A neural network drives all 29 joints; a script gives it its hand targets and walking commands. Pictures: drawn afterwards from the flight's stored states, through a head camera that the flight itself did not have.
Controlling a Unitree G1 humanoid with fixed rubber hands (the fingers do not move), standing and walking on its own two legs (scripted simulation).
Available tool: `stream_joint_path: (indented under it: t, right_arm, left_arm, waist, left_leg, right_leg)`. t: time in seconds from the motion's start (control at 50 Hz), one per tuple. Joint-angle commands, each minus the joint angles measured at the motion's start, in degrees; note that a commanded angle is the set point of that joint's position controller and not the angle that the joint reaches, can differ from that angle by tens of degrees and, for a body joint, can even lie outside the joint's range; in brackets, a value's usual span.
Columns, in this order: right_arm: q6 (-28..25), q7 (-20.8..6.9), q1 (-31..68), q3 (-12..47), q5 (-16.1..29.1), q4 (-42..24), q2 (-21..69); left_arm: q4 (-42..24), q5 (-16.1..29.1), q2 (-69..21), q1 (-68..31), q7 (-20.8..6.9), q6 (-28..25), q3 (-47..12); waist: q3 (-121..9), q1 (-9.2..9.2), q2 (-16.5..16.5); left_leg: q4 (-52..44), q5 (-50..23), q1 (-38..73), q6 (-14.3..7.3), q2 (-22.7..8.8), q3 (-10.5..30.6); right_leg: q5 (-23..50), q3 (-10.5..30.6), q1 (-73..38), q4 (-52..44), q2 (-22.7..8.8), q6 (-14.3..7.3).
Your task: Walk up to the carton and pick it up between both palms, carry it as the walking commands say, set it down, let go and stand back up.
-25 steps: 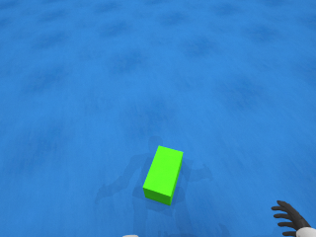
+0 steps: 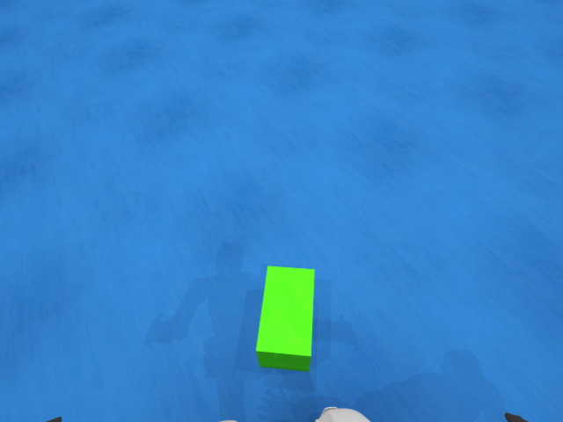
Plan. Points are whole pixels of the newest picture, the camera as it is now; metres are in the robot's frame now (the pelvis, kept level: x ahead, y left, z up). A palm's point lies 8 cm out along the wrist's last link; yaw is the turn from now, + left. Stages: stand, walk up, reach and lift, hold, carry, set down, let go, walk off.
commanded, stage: walk up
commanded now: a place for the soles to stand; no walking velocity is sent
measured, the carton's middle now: (287, 317) +0.52 -0.02 -0.66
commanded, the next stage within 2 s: none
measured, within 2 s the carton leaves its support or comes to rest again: neither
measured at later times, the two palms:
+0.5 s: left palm (53, 410) +0.18 +0.33 -0.08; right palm out of the picture +0.06 -0.32 -0.08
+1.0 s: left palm (32, 393) +0.20 +0.36 -0.05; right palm out of the picture +0.06 -0.30 -0.07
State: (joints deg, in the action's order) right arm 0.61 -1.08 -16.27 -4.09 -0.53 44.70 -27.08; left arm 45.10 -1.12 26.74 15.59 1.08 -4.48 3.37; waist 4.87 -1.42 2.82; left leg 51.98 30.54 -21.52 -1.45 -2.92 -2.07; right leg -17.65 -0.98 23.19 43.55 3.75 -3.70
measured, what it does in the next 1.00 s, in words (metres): shifts its weight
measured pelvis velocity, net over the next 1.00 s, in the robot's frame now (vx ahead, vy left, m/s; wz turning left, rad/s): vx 0.03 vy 0.04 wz -0.20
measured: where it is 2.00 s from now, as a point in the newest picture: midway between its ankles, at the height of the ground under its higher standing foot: outside the picture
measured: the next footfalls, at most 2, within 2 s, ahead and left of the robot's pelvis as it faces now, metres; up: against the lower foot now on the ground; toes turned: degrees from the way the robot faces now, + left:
none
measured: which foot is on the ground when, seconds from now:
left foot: down 0.00-1.00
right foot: down 0.00-1.00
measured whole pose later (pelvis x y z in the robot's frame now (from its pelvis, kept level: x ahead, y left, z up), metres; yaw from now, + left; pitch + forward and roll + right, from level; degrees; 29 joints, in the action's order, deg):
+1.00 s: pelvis +0.03 +0.04 +0.02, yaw -11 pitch -2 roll +1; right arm 0.1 -1.9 -8.1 -3.2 -1.5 55.5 -25.5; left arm 57.1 -0.3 26.5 7.7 1.5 -2.8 1.0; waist 2.9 -0.6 0.5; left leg 30.4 18.3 -10.0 -1.5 0.7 -4.1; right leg -15.7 4.8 15.6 33.3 -1.0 -0.1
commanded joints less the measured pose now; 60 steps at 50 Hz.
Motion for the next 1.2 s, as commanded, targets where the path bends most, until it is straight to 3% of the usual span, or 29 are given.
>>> stream_joint_path:
  t: [0.0, 0.04, 0.08, 0.1, 0.12, 0.14, 0.18, 0.24, 0.3, 0.32, 0.34, 0.36, 0.38, 0.4, 0.44, 0.46, 0.5, 0.6, 0.7, 0.72, 0.76, 0.8, 0.84, 0.88, 0.9, 0.94, 0.98, 1.08, 1.18]
  right_arm:
    - [-1.7, 1.5, 0.6, -2.0, 0.4, -3.1, -9.3]
    - [-2.5, 1.7, -2.0, -2.0, 0.4, -0.7, -8.9]
    - [-3.1, 2.0, -3.5, -2.1, 0.0, 0.8, -8.2]
    - [-3.6, 2.3, -2.7, -2.6, -0.8, 0.5, -10.1]
    - [-4.1, 2.3, -0.5, -3.4, -1.1, -0.7, -14.7]
    - [-4.2, 2.0, 1.6, -3.5, -0.6, -1.4, -15.4]
    - [-4.3, 2.2, 2.2, -3.4, -0.3, -1.2, -13.8]
    - [-4.1, 2.3, 3.4, -3.0, -0.7, -1.6, -12.5]
    - [-3.0, 1.8, 3.6, -2.6, -0.2, -1.4, -12.0]
    - [-2.6, 1.6, 3.0, -2.3, -0.1, -1.5, -10.8]
    - [-2.5, 1.6, 2.9, -1.7, 0.2, -2.1, -9.2]
    - [-2.4, 1.5, 3.2, -1.0, 0.7, -2.8, -6.7]
    - [-2.1, 1.8, 5.1, -1.2, 1.0, -1.9, -7.4]
    - [-2.3, 2.0, 4.8, -1.1, 1.1, -0.7, -7.4]
    - [-3.2, 1.9, 3.7, -1.0, 0.5, 1.5, -8.1]
    - [-3.7, 1.8, 5.4, -1.1, 0.2, 1.7, -10.0]
    - [-3.7, 1.6, 7.1, -1.0, 0.1, 2.8, -11.0]
    - [-2.9, 1.6, 11.0, -0.4, 0.5, 5.5, -8.8]
    - [-2.6, 1.2, 11.9, 0.1, 0.6, 8.5, -7.7]
    - [-1.6, 0.7, 11.6, -0.9, -0.5, 7.9, -9.7]
    - [-0.9, 0.1, 12.5, -0.7, -0.5, 7.4, -7.2]
    - [-0.7, -0.3, 11.8, -0.7, -0.7, 7.3, -6.6]
    - [-0.9, -0.4, 10.2, -1.0, -1.1, 7.6, -6.8]
    - [-1.4, -0.6, 9.5, -1.6, -1.4, 7.8, -9.2]
    - [-1.6, -0.5, 10.2, -1.6, -1.2, 7.8, -9.9]
    - [-1.3, -0.7, 12.7, -1.5, -0.9, 7.3, -10.4]
    - [-0.9, -0.6, 13.5, -1.2, -0.8, 7.0, -9.9]
    - [-0.5, -0.2, 11.2, -1.3, -0.6, 6.7, -8.7]
    - [-0.2, -0.3, 10.8, -1.8, -0.5, 6.2, -8.9]
  left_arm:
    - [-2.5, 0.7, 13.8, 2.0, 0.5, 0.2, 3.0]
    - [-3.2, 0.5, 12.5, -1.3, 0.1, 1.0, 2.1]
    - [-3.7, 1.2, 11.2, -4.1, -0.4, 2.0, 1.2]
    - [-4.3, 1.5, 9.2, -4.5, -0.5, 2.4, 0.6]
    - [-4.5, 1.7, 7.7, -4.3, -0.4, 2.7, 0.7]
    - [-3.6, 1.4, 9.2, -4.1, 0.1, 3.2, 1.4]
    - [-3.0, 1.3, 9.4, -4.5, 0.2, 3.4, 2.2]
    - [-2.0, 1.1, 7.5, -4.0, -1.1, 2.8, 1.7]
    - [0.1, 0.8, 6.2, -2.5, -1.3, 2.6, 1.6]
    - [0.5, 0.4, 7.1, -2.0, -1.1, 2.4, 1.9]
    - [0.6, 0.0, 9.3, -1.3, -0.8, 2.2, 2.4]
    - [-0.4, -0.3, 13.4, -3.1, -0.6, 1.4, 2.9]
    - [0.4, 0.0, 13.0, -4.0, -0.9, 1.4, 2.3]
    - [1.0, 0.3, 12.8, -5.4, -0.9, 1.4, 1.5]
    - [1.2, 0.9, 10.5, -9.5, -0.7, 2.0, 0.1]
    - [1.9, 1.2, 9.1, -9.4, -0.8, 2.2, -0.4]
    - [4.1, 1.3, 9.2, -8.1, -0.9, 2.5, -0.1]
    - [6.8, 1.1, 9.5, -10.2, -1.2, 2.4, -0.3]
    - [8.7, 0.9, 8.6, -12.6, -1.1, 2.4, -1.1]
    - [9.4, 0.6, 11.6, -9.2, -0.1, 1.4, 0.1]
    - [10.1, 0.1, 13.3, -6.7, 0.5, 1.0, 0.6]
    - [9.5, 0.0, 13.8, -7.5, 1.0, 1.0, 0.8]
    - [8.7, 0.1, 12.2, -10.1, 1.1, 1.1, 0.2]
    - [7.8, 0.5, 9.1, -13.0, 0.7, 1.2, -0.8]
    - [8.1, 0.9, 7.8, -12.9, 0.5, 1.2, -1.2]
    - [9.2, 1.0, 7.7, -10.9, 0.6, 1.1, -1.0]
    - [9.8, 0.8, 8.4, -8.7, 0.5, 0.7, -0.6]
    - [10.0, 0.7, 11.3, -7.0, 1.2, 0.6, 0.1]
    - [8.9, 0.7, 10.0, -8.6, 1.6, 1.1, -0.5]
  waist:
    - [-4.5, 1.61, -7.8]
    - [-5.2, 0.22, -11.4]
    - [-5.6, -1.87, -10.0]
    - [-5.3, -1.54, -5.0]
    - [-4.1, -0.79, 5.9]
    - [-3.2, -0.1, 7.5]
    - [-1.1, 0.61, 2.1]
    - [-2.0, 0.37, 7.9]
    - [-4.2, 1.72, 8.1]
    - [-5.0, 2.24, 6.6]
    - [-6.5, 2.96, 3.3]
    - [-8.2, 2.43, -6.6]
    - [-8.5, 1.75, -5.4]
    - [-7.7, 0.8, -5.7]
    - [-5.9, -0.86, -5.3]
    - [-5.2, 0.07, -3.0]
    - [-6.1, 1.69, -1.7]
    - [-4.3, 1.28, -3.2]
    - [-5.3, 0.68, -5.8]
    - [-5.4, 1.48, -3.3]
    - [-5.2, 2.21, -8.4]
    - [-4.2, 1.78, -10.4]
    - [-4.9, 0.17, -9.7]
    - [-4.4, -1.06, -4.9]
    - [-4.3, -0.61, -1.4]
    - [-2.3, 1.25, 0.7]
    - [-2.3, 2.4, 0.5]
    - [-5.9, 1.31, -2.4]
    - [-6.2, 0.36, -1.8]
  left_leg:
    - [2.4, 3.4, -9.8, -0.8, -1.7, 5.1]
    - [-3.6, -1.2, -2.1, -0.8, -0.1, 1.8]
    - [-15.2, -11.5, 8.4, -1.4, 2.0, -1.0]
    - [-20.5, -13.6, 9.2, -2.8, -1.9, 5.9]
    - [-27.4, -13.9, 7.7, -7.3, -13.6, 24.0]
    - [-28.9, -23.8, 6.5, -13.5, -21.8, 29.1]
    - [-25.3, -34.0, 6.8, -14.1, -20.1, 22.5]
    - [-23.0, -41.8, 8.0, -9.6, -14.5, 10.9]
    - [-18.3, -37.3, 5.0, -6.2, -11.2, 5.3]
    - [-16.0, -33.2, 2.7, -4.5, -10.4, 4.2]
    - [-12.7, -28.8, -0.5, -2.4, -9.5, 2.9]
    - [-6.9, -18.1, -4.5, 1.3, -3.6, -0.6]
    - [-6.6, -3.1, 0.7, 0.9, -0.9, -0.1]
    - [-9.8, -1.8, 3.5, 0.1, -0.5, 0.8]
    - [-19.4, -10.7, 7.9, -1.3, -2.4, 4.2]
    - [-22.6, -14.0, 7.7, -2.5, -5.9, 6.8]
    - [-24.3, -17.6, 6.8, -4.5, -9.7, 8.5]
    - [-24.0, -11.4, 7.4, -1.2, -4.5, 1.8]
    - [-26.6, -11.9, 12.2, -1.2, -4.1, 1.4]
    - [-24.0, -7.5, 9.0, -2.1, -2.7, -0.4]
    - [-19.1, -5.6, 4.7, -1.3, -0.1, -0.4]
    - [-19.2, -5.5, 2.3, -1.2, 1.0, 1.7]
    - [-23.7, -8.5, 6.3, -1.5, 0.5, 3.4]
    - [-30.7, -9.5, 11.9, -2.9, -3.2, 7.3]
    - [-34.2, -9.2, 12.2, -4.9, -6.7, 11.6]
    - [-35.3, -11.6, 10.6, -7.6, -9.8, 12.6]
    - [-32.6, -14.8, 8.2, -6.2, -7.9, 9.3]
    - [-24.3, -23.0, 9.1, -2.1, -2.6, 3.1]
    - [-26.4, -24.5, 12.3, -4.4, -5.2, 5.6]
  right_leg:
    - [8.8, 28.7, -10.9, -16.1, -18.2, -11.5]
    - [19.0, 21.8, -6.1, -13.4, -14.8, -9.1]
    - [22.0, 16.7, 0.4, -8.7, -11.6, -6.0]
    - [18.9, 14.2, 2.6, -2.8, -8.4, -3.2]
    - [8.1, 9.5, 7.5, 8.1, -0.7, 0.8]
    - [-13.5, 6.7, 8.0, 14.5, 0.5, 2.1]
    - [-14.4, 7.7, 8.2, 18.4, -2.2, 1.8]
    - [-11.8, 1.9, 3.4, 7.8, -3.2, 1.5]
    - [-2.5, -3.6, -7.6, -7.2, 0.1, 0.8]
    - [1.6, -1.8, -11.9, -10.6, -0.2, 0.3]
    - [6.7, 3.7, -16.2, -11.8, -3.7, -0.9]
    - [9.8, 21.6, -14.9, -14.1, -14.2, -5.5]
    - [14.0, 25.3, -9.0, -14.1, -18.8, -10.5]
    - [15.7, 22.8, -6.4, -13.1, -17.9, -10.6]
    - [12.8, 15.6, -1.7, -9.7, -11.6, -4.3]
    - [12.8, 11.0, -2.1, -6.9, -8.1, -1.3]
    - [11.0, 6.7, -6.4, -5.1, -5.9, 0.7]
    - [14.6, 12.6, -6.8, -12.2, -8.8, -1.2]
    - [13.7, 14.1, -5.6, -16.3, -9.1, -0.5]
    - [8.2, 15.2, -8.5, -16.9, -10.5, -0.9]
    - [1.8, 22.8, -10.4, -20.9, -14.4, -4.0]
    - [1.4, 25.7, -11.3, -22.2, -16.7, -6.0]
    - [5.4, 22.1, -9.2, -20.5, -15.8, -4.6]
    - [6.1, 12.8, -3.6, -15.2, -10.1, -0.3]
    - [4.1, 8.0, -3.2, -11.1, -6.2, 1.3]
    - [-0.6, 2.7, -4.6, -10.0, -4.0, 2.4]
    - [2.3, 3.2, -9.3, -13.7, -4.8, 1.8]
    - [22.0, 11.9, -13.5, -13.7, -11.4, -1.4]
    - [18.4, 6.9, -9.5, -9.6, -8.3, -0.2]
